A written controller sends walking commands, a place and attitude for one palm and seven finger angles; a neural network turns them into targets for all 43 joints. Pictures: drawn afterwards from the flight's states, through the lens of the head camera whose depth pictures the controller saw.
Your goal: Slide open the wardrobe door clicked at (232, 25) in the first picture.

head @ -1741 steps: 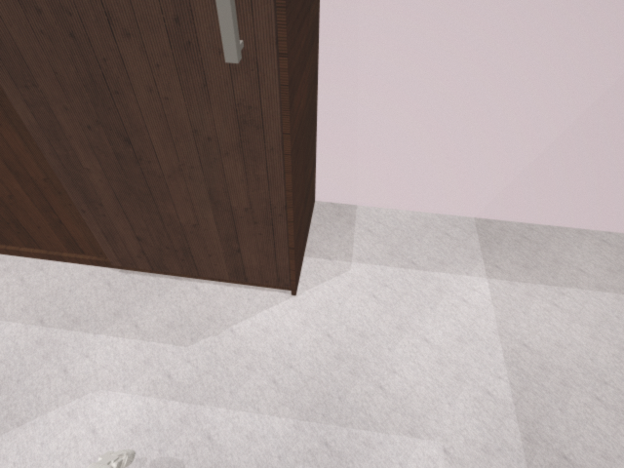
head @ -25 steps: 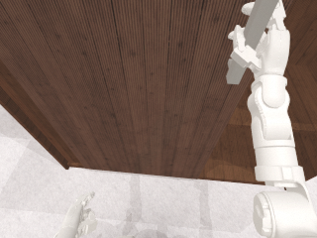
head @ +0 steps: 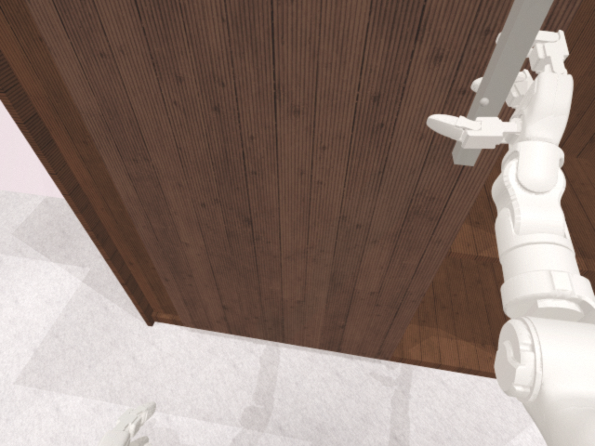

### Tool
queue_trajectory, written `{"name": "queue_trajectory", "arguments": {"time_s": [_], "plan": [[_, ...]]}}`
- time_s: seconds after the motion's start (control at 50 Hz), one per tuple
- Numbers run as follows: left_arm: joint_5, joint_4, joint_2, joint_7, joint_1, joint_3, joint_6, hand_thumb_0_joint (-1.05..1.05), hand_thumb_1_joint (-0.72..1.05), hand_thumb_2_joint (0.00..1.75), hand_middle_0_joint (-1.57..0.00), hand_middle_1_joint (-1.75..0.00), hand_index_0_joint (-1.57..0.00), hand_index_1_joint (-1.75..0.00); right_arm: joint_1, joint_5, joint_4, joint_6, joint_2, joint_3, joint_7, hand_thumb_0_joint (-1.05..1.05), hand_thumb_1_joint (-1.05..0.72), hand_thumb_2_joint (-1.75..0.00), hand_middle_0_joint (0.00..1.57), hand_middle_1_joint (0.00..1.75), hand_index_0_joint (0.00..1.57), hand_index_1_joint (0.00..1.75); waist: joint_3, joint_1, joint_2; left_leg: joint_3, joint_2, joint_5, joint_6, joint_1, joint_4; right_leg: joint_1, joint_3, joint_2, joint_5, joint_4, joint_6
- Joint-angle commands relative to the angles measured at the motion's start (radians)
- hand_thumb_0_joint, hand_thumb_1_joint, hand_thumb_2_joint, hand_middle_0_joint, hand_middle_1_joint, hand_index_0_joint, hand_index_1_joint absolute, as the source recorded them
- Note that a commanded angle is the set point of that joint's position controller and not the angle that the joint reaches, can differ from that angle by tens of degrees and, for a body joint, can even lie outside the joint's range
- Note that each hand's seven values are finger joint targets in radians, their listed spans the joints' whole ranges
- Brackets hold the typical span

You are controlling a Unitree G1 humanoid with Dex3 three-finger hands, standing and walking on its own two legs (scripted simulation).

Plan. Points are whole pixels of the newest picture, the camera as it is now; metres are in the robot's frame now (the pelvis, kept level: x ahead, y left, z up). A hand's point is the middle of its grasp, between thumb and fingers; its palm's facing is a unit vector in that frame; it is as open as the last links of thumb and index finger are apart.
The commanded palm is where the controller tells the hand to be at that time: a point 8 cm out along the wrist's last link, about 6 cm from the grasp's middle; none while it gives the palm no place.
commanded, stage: loosen the grip on the handle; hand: right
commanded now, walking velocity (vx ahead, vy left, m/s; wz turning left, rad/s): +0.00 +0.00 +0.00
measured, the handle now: (489, 80) +0.51 -0.18 +0.27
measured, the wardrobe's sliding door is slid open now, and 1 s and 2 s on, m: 0.56 0.56 0.56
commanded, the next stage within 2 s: slip the hand off the handle in 0.24 s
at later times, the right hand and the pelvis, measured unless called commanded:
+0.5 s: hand (479, 106) +0.47 -0.16 +0.25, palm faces +0.09 +0.99 -0.06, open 14.7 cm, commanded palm +0.44 -0.23 +0.24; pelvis +0.04 -0.03 +0.01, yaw +6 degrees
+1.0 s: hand (547, 120) +0.44 -0.23 +0.26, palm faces +0.15 +0.99 -0.06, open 14.7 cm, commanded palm +0.40 -0.27 +0.24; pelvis +0.06 -0.04 +0.01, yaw +4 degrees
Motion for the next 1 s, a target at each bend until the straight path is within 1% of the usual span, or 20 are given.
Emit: {"name": "queue_trajectory", "arguments": {"time_s": [0.0,0.02,0.04,0.06,0.08,0.1,0.16,0.3,0.32,0.36,0.38,0.42,0.5,0.54,0.6,0.72,0.82,0.9,0.92,0.98], "plan": [[-0.011,-0.108,0.112,0.01,-0.006,0.043,-0.066,0.0,0.9,0.9,-0.2,-0.3,-0.2,-0.3,-0.59,-0.051,-0.227,-0.136,-0.082,0.127,0.059,0.0,0.55,-0.2,0.34,1.27,0.34,1.27,-0.299,0.052,-0.014,-0.179,0.028,-0.277,-0.041,0.043,-0.172,0.04,0.016,0.046,-0.203,-0.044,-0.034],[-0.013,-0.106,0.112,0.012,-0.001,0.043,-0.073,0.0,0.9,0.9,-0.2,-0.3,-0.2,-0.3,-0.597,-0.05,-0.227,-0.132,-0.077,0.139,0.062,0.0,0.55,-0.2,0.33,1.25,0.33,1.25,-0.288,0.056,-0.035,-0.188,0.03,-0.301,-0.04,0.035,-0.18,0.028,0.015,0.05,-0.212,-0.039,-0.033],[-0.015,-0.115,0.135,0.019,-0.011,0.059,-0.067,0.0,0.9,0.9,-0.2,-0.3,-0.2,-0.3,-0.509,-0.052,-0.28,-0.13,-0.357,-0.094,0.06,0.0,0.55,-0.2,0.32,1.23,0.32,1.23,-0.385,-0.028,-0.049,-0.232,0.044,-0.338,-0.035,0.161,-0.194,-0.004,0.007,0.047,-0.19,-0.037,-0.034],[-0.014,-0.116,0.135,0.027,-0.027,0.049,-0.052,0.0,0.9,0.9,-0.2,-0.3,-0.2,-0.3,-0.492,-0.053,-0.277,-0.115,-0.379,-0.084,0.063,0.0,0.55,-0.2,0.3,1.22,0.3,1.22,-0.382,-0.024,-0.085,-0.239,0.048,-0.31,-0.034,0.203,-0.192,-0.036,0.011,0.049,-0.17,-0.048,-0.037],[-0.022,-0.124,0.12,0.029,-0.04,0.044,-0.049,0.0,0.9,0.9,-0.2,-0.3,-0.2,-0.3,-0.536,-0.027,-0.304,-0.108,-0.338,-0.062,0.068,0.0,0.55,-0.2,0.29,1.2,0.29,1.2,-0.381,-0.011,-0.061,-0.251,0.052,-0.328,-0.037,0.214,-0.207,-0.049,0.012,0.053,-0.171,-0.049,-0.038],[-0.025,-0.13,0.111,0.031,-0.045,0.038,-0.055,0.0,0.9,0.9,-0.2,-0.3,-0.2,-0.3,-0.51,0.001,-0.304,-0.097,-0.245,-0.006,0.082,0.0,0.55,-0.2,0.28,1.18,0.28,1.18,-0.317,-0.002,-0.012,-0.256,0.049,-0.363,-0.039,0.195,-0.231,-0.052,0.01,0.047,-0.183,-0.054,-0.037],[-0.026,-0.123,0.131,0.047,-0.054,0.038,-0.059,0.0,0.9,0.9,-0.2,-0.3,-0.2,-0.3,-0.379,0.079,-0.301,-0.077,-0.255,-0.074,0.097,0.0,0.55,-0.2,0.25,1.15,0.25,1.15,-0.238,-0.023,0.061,-0.263,0.048,-0.398,-0.041,0.202,-0.269,-0.065,0.017,0.04,-0.177,-0.065,-0.036],[-0.009,-0.147,0.118,0.053,-0.067,0.029,-0.076,0.0,0.9,0.9,-0.2,-0.3,-0.2,-0.3,-0.237,0.045,-0.544,-0.045,-0.201,-0.05,0.036,0.0,0.55,-0.2,0.25,1.15,0.25,1.15,-0.25,-0.044,-0.042,-0.164,0.013,-0.198,-0.035,0.17,-0.193,0.074,0.04,0.029,-0.147,-0.127,-0.047],[-0.007,-0.121,0.124,0.061,-0.047,0.023,-0.072,0.0,0.9,0.9,-0.2,-0.3,-0.2,-0.3,-0.238,0.036,-0.426,-0.025,-0.202,-0.047,0.026,0.0,0.55,-0.2,0.25,1.15,0.25,1.15,-0.15,-0.005,0.007,-0.152,0.009,-0.208,-0.042,0.107,-0.202,0.044,0.047,0.027,-0.188,-0.127,-0.047],[-0.002,-0.132,0.131,0.065,-0.048,0.021,-0.066,0.0,0.9,0.9,-0.2,-0.3,-0.2,-0.3,-0.213,0.032,-0.479,-0.014,-0.24,-0.083,0.013,0.0,0.55,-0.2,0.25,1.15,0.25,1.15,-0.162,-0.023,0.039,-0.147,0.009,-0.182,-0.041,0.134,-0.196,0.042,0.056,0.022,-0.163,-0.132,-0.049],[0.002,-0.142,0.13,0.068,-0.056,0.022,-0.063,0.0,0.9,0.9,-0.2,-0.3,-0.2,-0.3,-0.23,0.028,-0.54,-0.016,-0.251,-0.095,0.008,0.0,0.55,-0.2,0.25,1.15,0.25,1.15,-0.222,-0.028,0.014,-0.145,0.006,-0.122,-0.04,0.166,-0.181,0.076,0.052,0.023,-0.103,-0.131,-0.05],[0.007,-0.149,0.116,0.073,-0.063,0.021,-0.056,0.0,0.9,0.9,-0.2,-0.3,-0.2,-0.3,-0.196,0.024,-0.592,0.009,-0.229,-0.088,0.008,0.0,0.55,-0.2,0.25,1.15,0.25,1.15,-0.286,-0.04,-0.028,-0.13,0.001,0.005,-0.033,0.2,-0.151,0.132,0.049,0.021,0.009,-0.124,-0.044],[0.009,-0.158,0.105,0.074,-0.063,0.019,-0.033,0.0,0.9,0.9,-0.2,-0.3,-0.2,-0.3,-0.082,0.047,-0.676,0.068,-0.219,-0.127,0.022,0.0,0.55,-0.2,0.25,1.15,0.25,1.15,-0.346,-0.075,-0.028,-0.106,-0.003,0.225,-0.024,0.268,-0.111,0.199,0.054,0.014,0.236,-0.11,-0.025],[0.007,-0.169,0.093,0.076,-0.084,0.015,-0.019,0.0,0.9,0.9,-0.2,-0.3,-0.2,-0.3,-0.056,0.058,-0.732,0.099,-0.178,-0.11,0.028,0.0,0.55,-0.2,0.25,1.15,0.25,1.15,-0.343,-0.077,-0.042,-0.098,-0.003,0.278,-0.025,0.273,-0.107,0.228,0.051,0.013,0.304,-0.104,-0.015],[0.006,-0.176,0.091,0.073,-0.095,0.014,0.0,0.0,0.9,0.9,-0.2,-0.3,-0.2,-0.3,0.02,0.071,-0.775,0.133,-0.174,-0.133,0.032,0.0,0.55,-0.2,0.25,1.15,0.25,1.15,-0.297,-0.086,0.004,-0.086,-0.008,0.316,-0.026,0.276,-0.108,0.229,0.057,0.005,0.364,-0.102,-0.007],[0.008,-0.193,0.079,0.06,-0.106,0.016,0.014,0.0,0.9,0.9,-0.2,-0.3,-0.2,-0.3,0.025,0.036,-0.931,0.141,-0.102,-0.038,0.053,0.0,0.55,-0.2,0.25,1.15,0.25,1.15,-0.305,-0.071,-0.087,-0.078,-0.011,0.321,-0.026,0.216,-0.092,0.324,0.078,-0.002,0.503,-0.072,0.022],[0.001,-0.178,0.085,0.077,-0.108,0.014,0.023,0.0,0.9,0.9,-0.2,-0.3,-0.2,-0.3,-0.023,0.058,-0.907,0.158,-0.099,-0.009,0.12,0.0,0.55,-0.2,0.25,1.15,0.25,1.15,-0.265,-0.04,-0.073,-0.075,-0.016,0.262,-0.026,0.175,-0.112,0.326,0.094,0.006,0.403,-0.074,0.025],[-0.004,-0.167,0.093,0.097,-0.124,0.004,0.028,0.0,0.9,0.9,-0.2,-0.3,-0.2,-0.3,-0.001,0.094,-0.816,0.168,-0.18,-0.097,0.154,0.0,0.55,-0.2,0.25,1.15,0.25,1.15,-0.231,-0.058,-0.051,-0.073,-0.014,0.188,-0.02,0.191,-0.129,0.263,0.1,0.019,0.265,-0.1,0.016],[-0.004,-0.176,0.089,0.096,-0.135,-0.002,0.027,0.0,0.9,0.9,-0.2,-0.3,-0.2,-0.3,0.012,0.104,-0.816,0.169,-0.146,-0.076,0.163,0.0,0.55,-0.2,0.25,1.15,0.25,1.15,-0.23,-0.063,-0.047,-0.072,-0.014,0.175,-0.019,0.198,-0.13,0.25,0.099,0.024,0.238,-0.105,0.011],[-0.003,-0.199,0.087,0.091,-0.155,-0.001,0.018,0.0,0.9,0.9,-0.2,-0.3,-0.2,-0.3,0.107,0.13,-0.874,0.15,-0.173,-0.135,0.174,0.0,0.55,-0.2,0.25,1.15,0.25,1.15,-0.29,-0.1,-0.053,-0.073,-0.01,0.211,-0.017,0.253,-0.115,0.25,0.093,0.027,0.27,-0.102,0.007]]}}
